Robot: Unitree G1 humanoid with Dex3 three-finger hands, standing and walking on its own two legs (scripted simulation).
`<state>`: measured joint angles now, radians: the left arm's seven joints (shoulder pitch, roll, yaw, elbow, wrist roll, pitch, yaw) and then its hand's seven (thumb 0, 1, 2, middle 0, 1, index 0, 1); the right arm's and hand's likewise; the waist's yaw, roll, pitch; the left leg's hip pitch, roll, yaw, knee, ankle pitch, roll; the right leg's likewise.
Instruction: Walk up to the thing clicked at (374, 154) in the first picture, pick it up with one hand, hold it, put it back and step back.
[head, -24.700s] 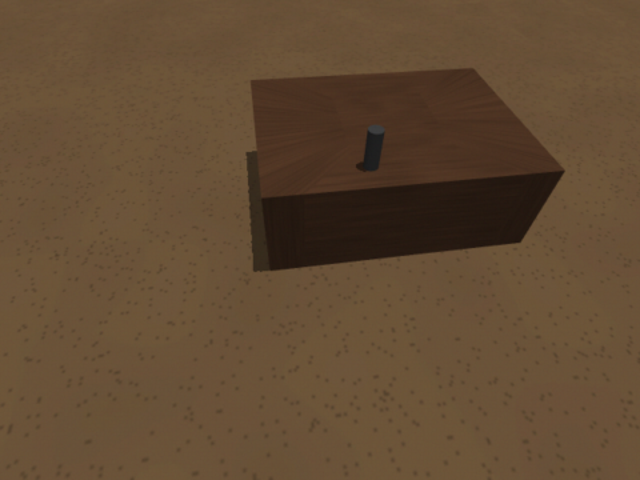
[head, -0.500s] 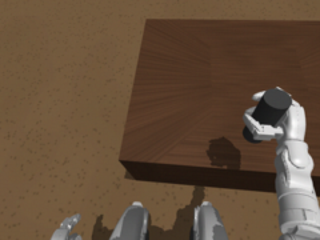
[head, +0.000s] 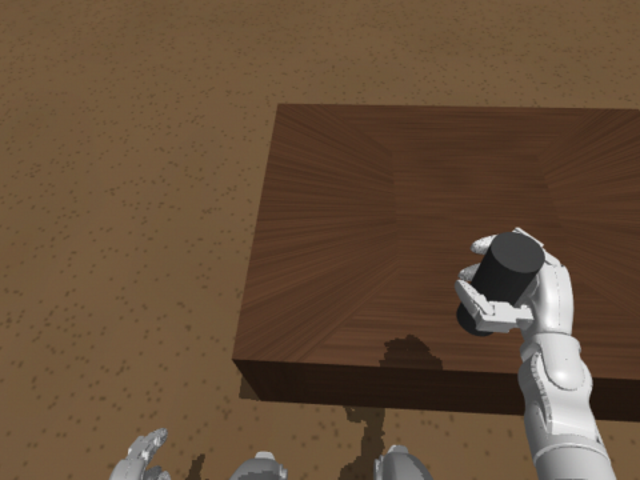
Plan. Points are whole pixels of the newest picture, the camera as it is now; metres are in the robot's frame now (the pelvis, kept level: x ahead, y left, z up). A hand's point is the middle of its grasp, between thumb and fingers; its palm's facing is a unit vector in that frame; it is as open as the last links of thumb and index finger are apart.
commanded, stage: lift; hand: right
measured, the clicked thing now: (494, 288) +0.36 -0.19 +0.02
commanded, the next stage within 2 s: hold in 0.50 s
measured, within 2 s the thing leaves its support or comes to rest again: neither
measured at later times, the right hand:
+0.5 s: hand (486, 284) +0.34 -0.17 +0.06, palm faces +0.10 +0.99 -0.01, open 7.6 cm
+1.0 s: hand (498, 283) +0.34 -0.17 +0.08, palm faces +0.10 +0.99 -0.01, open 7.6 cm
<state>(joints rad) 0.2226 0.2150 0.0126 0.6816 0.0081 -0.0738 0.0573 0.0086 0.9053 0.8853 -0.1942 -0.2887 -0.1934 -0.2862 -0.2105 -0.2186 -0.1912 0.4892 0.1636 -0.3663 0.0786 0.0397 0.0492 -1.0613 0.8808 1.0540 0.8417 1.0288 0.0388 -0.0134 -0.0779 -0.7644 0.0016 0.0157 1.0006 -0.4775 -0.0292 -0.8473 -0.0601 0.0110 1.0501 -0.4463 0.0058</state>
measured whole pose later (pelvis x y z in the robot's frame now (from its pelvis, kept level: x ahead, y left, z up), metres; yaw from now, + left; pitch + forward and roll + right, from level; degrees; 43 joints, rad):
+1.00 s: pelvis +0.02 +0.00 +0.03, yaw +0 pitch +7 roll +2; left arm 0.21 0.21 0.01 0.70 0.00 -0.07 0.06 0.01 0.90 0.89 -0.21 -0.30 -0.20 -0.30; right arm -0.09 -0.19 -0.13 0.39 0.17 -0.34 0.07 0.04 0.05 -1.06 0.88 1.06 0.84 1.03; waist 0.01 -0.01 -0.04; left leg -0.50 0.01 0.01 0.80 -0.42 -0.03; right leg -0.57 -0.05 -0.01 0.84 -0.39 0.01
